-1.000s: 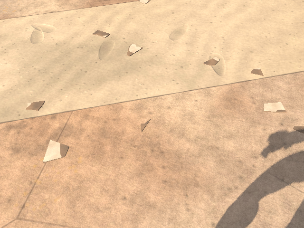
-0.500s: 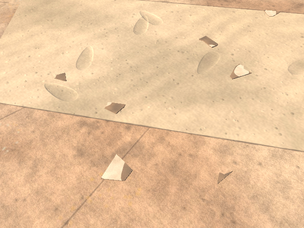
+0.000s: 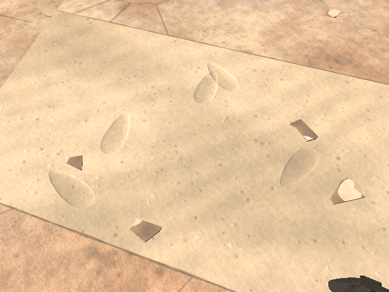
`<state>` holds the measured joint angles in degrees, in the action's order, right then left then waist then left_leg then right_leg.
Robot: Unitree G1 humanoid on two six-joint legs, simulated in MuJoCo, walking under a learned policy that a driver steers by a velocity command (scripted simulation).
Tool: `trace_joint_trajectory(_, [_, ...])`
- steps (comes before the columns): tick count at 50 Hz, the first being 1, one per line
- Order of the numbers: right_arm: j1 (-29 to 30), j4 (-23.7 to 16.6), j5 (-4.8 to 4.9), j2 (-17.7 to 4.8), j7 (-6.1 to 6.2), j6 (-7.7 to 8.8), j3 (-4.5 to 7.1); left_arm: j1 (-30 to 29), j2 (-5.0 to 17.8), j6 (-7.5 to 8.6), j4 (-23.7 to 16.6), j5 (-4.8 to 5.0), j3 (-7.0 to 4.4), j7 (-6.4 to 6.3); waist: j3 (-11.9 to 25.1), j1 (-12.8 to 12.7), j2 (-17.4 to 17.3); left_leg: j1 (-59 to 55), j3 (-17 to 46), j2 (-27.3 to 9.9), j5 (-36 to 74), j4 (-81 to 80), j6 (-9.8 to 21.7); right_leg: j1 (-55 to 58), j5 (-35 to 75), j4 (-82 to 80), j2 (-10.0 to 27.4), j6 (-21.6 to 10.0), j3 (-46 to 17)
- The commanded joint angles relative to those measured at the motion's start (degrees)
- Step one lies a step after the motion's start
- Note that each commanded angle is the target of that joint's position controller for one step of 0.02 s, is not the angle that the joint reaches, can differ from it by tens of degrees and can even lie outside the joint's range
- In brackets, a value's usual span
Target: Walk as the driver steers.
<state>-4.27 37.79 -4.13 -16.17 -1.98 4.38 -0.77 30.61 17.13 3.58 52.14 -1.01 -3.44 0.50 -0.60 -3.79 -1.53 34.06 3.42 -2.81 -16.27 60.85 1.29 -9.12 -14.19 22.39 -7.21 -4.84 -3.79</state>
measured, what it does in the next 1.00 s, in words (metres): walks ahead: left foot, then right foot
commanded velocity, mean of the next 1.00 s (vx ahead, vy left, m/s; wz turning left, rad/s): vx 0.37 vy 0.00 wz -0.05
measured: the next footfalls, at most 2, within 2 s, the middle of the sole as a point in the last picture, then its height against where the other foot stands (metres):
left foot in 0.18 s outside the picture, level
right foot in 0.54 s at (258, 274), level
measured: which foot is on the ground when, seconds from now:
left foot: up 0.00-0.16, down 0.18-0.54, up 0.56-0.92, down 0.94-1.00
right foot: down 0.00-0.18, up 0.20-0.52, down 0.54-0.94, up 0.96-1.00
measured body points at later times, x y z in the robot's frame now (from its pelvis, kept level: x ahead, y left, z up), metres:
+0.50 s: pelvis +0.40 +0.01 -0.01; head +0.45 -0.02 +0.44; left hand +0.72 +0.16 -0.07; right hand +0.32 -0.29 -0.13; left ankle +0.34 +0.16 -0.74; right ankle +0.52 -0.14 -0.72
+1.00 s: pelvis +0.51 +0.02 -0.02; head +0.55 +0.05 +0.43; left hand +0.71 +0.29 -0.13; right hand +0.63 -0.29 -0.10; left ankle +0.55 +0.10 -0.74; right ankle +0.52 -0.14 -0.71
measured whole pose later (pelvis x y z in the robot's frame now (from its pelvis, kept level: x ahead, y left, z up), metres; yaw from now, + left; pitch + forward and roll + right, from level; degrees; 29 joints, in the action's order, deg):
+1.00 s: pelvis +0.51 +0.02 -0.02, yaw +0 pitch +1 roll -3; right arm -12.5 39.6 -0.7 -17.7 0.2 -3.0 5.0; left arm 2.2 17.2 -1.8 42.6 -0.4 -5.0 -2.1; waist -3.2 1.7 1.6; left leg 22.5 -1.6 -2.0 -19.3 40.1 3.5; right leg -24.0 -27.3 49.8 5.4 2.9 7.7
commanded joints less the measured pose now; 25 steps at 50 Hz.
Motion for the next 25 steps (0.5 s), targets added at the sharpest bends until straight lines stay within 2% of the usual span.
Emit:
trace_joint_trajectory(1, [5.9,-6.7,1.18,-3.2,-1.19,0.59,-0.77,-7.9,8.0,1.83,-6.2,0.29,-2.06,-0.12,-6.2,4.2,5.0,-6.9,-2.2,-1.0,9.2,-18.4,-2.7,-15.2,0.2,-17.6,11.0,-9.9,-16.4])
trace_joint_trajectory(3, [7.3,-6.6,2.23,-3.4,-1.23,0.54,-0.76,-6.9,10.0,2.17,-6.2,1.14,-2.93,0.74,-4.5,2.7,5.2,-16.8,-4.3,1.3,17.9,-23.3,-2.9,-16.8,7.7,-19.3,11.5,-8.5,-16.2])
trace_joint_trajectory(5, [7.4,-6.4,2.26,-5.2,-0.36,0.61,0.01,-5.0,10.5,2.11,-5.7,1.74,-3.30,1.00,-3.2,2.0,4.8,-17.6,-3.4,1.6,19.3,-27.4,-2.4,-9.3,15.3,-15.1,12.4,-6.6,-16.5])
trace_joint_trajectory(6, [6.1,-6.0,2.12,-6.3,0.15,0.76,0.56,-4.0,10.8,1.88,-5.3,1.69,-3.41,0.80,-1.5,2.4,4.3,-19.3,-3.4,2.4,16.6,-29.3,-1.9,-5.5,21.1,-10.7,12.5,-5.6,-16.4])
trace_joint_trajectory(7, [1.9,-4.7,1.93,-7.6,0.85,0.97,1.41,-3.4,11.6,1.66,-5.0,1.45,-3.61,0.65,1.9,4.2,3.5,-24.3,-4.1,4.1,11.9,-30.5,-1.2,-3.0,30.3,-2.6,11.7,-4.5,-15.2])
trace_joint_trajectory(8, [-5.7,-2.6,1.42,-8.9,1.75,1.36,2.33,-3.7,12.6,1.41,-4.9,1.35,-3.94,0.67,6.1,8.0,1.7,-32.9,-4.3,4.2,9.9,-31.6,-0.5,-3.8,35.9,10.6,8.4,-2.6,-12.7])
trace_joint_trajectory(9, [-14.9,-1.6,0.35,-11.8,3.05,1.91,3.57,-4.6,10.5,1.62,-5.7,1.69,-3.56,0.69,11.5,12.1,0.9,-44.3,2.8,-4.0,4.0,-32.0,1.2,-11.1,28.4,26.6,5.5,-0.6,-11.1])
trace_joint_trajectory(10, [-22.5,-1.0,-1.42,-15.9,4.09,1.80,4.78,-3.0,0.8,1.65,-7.9,2.56,-1.38,-0.25,19.0,11.7,-10.4,-57.3,22.2,-23.4,6.0,-33.3,3.7,-23.7,-13.8,45.4,1.2,0.4,-4.7])
trace_joint_trajectory(11, [-20.7,-1.0,-0.19,-17.9,3.70,0.95,5.66,0.4,3.2,0.69,-10.3,2.81,-1.23,-1.01,25.5,8.5,-17.7,-58.2,41.8,-29.6,15.5,-37.9,9.8,-31.0,-17.6,57.2,0.9,1.1,-1.3])
trace_joint_trajectory(12, [-15.8,-1.7,0.65,-11.0,3.34,0.65,4.51,-4.5,6.0,-0.61,-9.0,1.25,-1.89,-1.62,16.5,7.7,-7.1,-51.3,30.8,-25.4,23.3,-36.6,9.1,-34.5,-12.5,58.0,6.1,1.1,-0.6])
trace_joint_trajectory(13, [-13.4,-1.3,1.14,-5.7,2.94,0.90,3.13,-9.4,5.7,-1.23,-9.3,0.58,-1.95,-1.29,9.5,8.0,-3.9,-44.8,18.7,-21.6,36.1,-35.2,7.9,-34.8,-10.0,55.5,7.3,1.7,0.7])
trace_joint_trajectory(14, [-9.6,-1.7,4.20,-5.4,2.95,1.06,3.81,-9.5,3.8,-1.05,-11.5,3.93,-1.83,-1.78,6.9,6.5,-9.8,-43.4,11.8,-17.0,41.5,-36.5,7.4,-36.1,-9.5,56.7,10.4,4.3,-1.1])
trace_joint_trajectory(15, [-8.4,-0.5,4.34,-3.5,2.98,1.20,3.34,-13.3,4.7,-1.35,-12.3,3.71,-2.14,-1.72,4.1,6.3,-7.6,-39.1,6.9,-13.3,43.8,-38.6,6.1,-35.3,-7.9,54.3,11.1,4.2,-0.1])
trace_joint_trajectory(16, [-7.8,0.4,3.79,-4.1,3.15,1.50,3.68,-12.2,2.7,-1.66,-14.1,3.75,-1.79,-1.34,3.7,3.9,-10.5,-36.4,5.4,-14.5,45.4,-39.3,7.6,-33.6,-7.7,52.0,11.9,4.8,-0.4])
trace_joint_trajectory(18, [-4.5,1.3,4.77,-3.7,3.16,1.45,4.18,-15.6,0.1,-2.44,-16.3,3.21,-0.64,-0.53,-0.5,2.8,-5.5,-29.9,1.7,-14.4,44.7,-42.4,8.6,-32.5,-9.0,40.5,11.9,5.9,0.5])
trace_joint_trajectory(19, [-2.0,1.2,4.89,-5.3,3.44,1.22,4.72,-17.6,-0.7,-2.23,-17.4,2.75,-0.12,-0.05,-1.1,2.0,-3.2,-26.3,-0.6,-13.6,43.4,-44.0,8.4,-29.5,-5.7,32.9,11.5,6.0,1.9])
trace_joint_trajectory(21, [0.1,1.3,5.80,-8.6,4.01,1.13,5.79,-16.6,0.2,-1.25,-16.7,1.81,0.12,1.71,1.9,1.3,-3.7,-22.2,-7.0,-9.8,41.4,-44.1,6.7,-17.3,9.6,17.5,8.9,5.2,4.6])
trace_joint_trajectory(23, [-3.3,3.1,6.86,-10.4,3.86,1.61,6.26,-17.7,1.6,-1.08,-16.9,1.13,-0.10,3.10,4.6,1.6,-3.0,-22.4,-7.1,-10.3,41.6,-42.1,6.3,-8.6,16.2,13.0,6.5,3.7,4.5])
trace_joint_trajectory(24, [-3.9,3.9,7.26,-11.1,3.52,1.85,6.27,-17.6,2.4,-1.07,-17.1,0.79,-0.31,3.15,5.0,0.4,-2.1,-22.8,-6.6,-10.5,43.3,-40.2,6.1,-5.4,17.4,10.8,5.9,2.2,3.8])
trace_joint_trajectory(25, [-4.2,4.7,7.42,-11.1,3.11,2.01,6.09,-15.5,3.5,-0.96,-16.1,0.20,-0.75,2.68,5.9,-1.7,-0.6,-23.0,-6.6,-9.6,44.2,-36.9,5.3,-0.4,21.1,7.6,5.1,0.5,3.7])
